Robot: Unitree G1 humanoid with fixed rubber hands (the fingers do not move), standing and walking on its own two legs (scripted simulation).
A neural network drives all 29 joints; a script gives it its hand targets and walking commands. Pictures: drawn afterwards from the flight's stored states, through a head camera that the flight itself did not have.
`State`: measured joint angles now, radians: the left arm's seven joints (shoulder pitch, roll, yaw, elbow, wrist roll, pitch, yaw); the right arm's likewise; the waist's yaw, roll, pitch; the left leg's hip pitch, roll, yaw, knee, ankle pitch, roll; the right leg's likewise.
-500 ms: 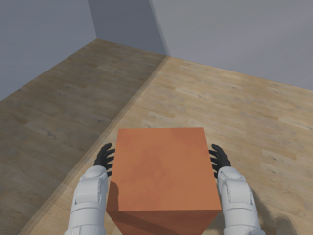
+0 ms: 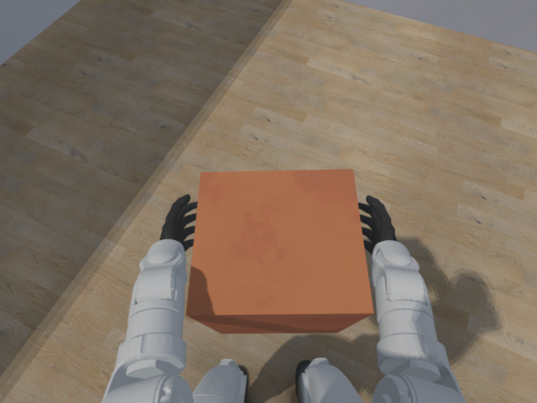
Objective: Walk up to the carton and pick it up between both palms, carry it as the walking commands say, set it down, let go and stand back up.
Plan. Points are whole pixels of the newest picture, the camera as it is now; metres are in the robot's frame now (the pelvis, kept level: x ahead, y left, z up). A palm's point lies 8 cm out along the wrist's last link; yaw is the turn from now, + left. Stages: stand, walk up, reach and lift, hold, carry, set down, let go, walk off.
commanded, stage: set down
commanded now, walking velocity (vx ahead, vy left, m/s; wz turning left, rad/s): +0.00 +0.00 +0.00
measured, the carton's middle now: (278, 263) +0.33 +0.00 -0.11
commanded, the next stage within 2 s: none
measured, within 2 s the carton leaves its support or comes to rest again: neither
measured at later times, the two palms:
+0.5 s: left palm (190, 239) +0.38 +0.17 -0.12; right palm (365, 243) +0.38 -0.16 -0.13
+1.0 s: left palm (202, 241) +0.41 +0.16 -0.21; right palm (353, 246) +0.41 -0.16 -0.22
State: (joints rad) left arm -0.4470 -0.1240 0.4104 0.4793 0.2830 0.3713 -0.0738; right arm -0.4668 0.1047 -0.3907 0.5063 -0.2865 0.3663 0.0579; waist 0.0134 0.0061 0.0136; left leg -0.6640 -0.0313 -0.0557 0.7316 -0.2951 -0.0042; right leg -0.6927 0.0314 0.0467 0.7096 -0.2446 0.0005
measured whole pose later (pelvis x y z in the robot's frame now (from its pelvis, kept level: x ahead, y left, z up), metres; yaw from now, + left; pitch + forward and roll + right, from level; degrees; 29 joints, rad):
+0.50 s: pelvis -0.02 +0.00 -0.06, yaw +0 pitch +31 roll +1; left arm -0.63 -0.10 0.47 0.51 0.27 0.34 -0.08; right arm -0.64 0.09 -0.45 0.52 -0.28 0.34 0.05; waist 0.00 0.01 -0.12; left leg -1.21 -0.06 -0.06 1.06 -0.38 -0.01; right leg -1.24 0.05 0.07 1.04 -0.33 0.01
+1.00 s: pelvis -0.02 +0.00 -0.14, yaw +1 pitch +43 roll +1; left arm -0.76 -0.03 0.44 0.57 0.18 0.31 -0.03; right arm -0.75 0.04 -0.42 0.56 -0.18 0.31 -0.02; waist 0.01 0.00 -0.23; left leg -1.64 -0.08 -0.07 1.35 -0.47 -0.03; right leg -1.67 0.08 0.08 1.33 -0.41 0.02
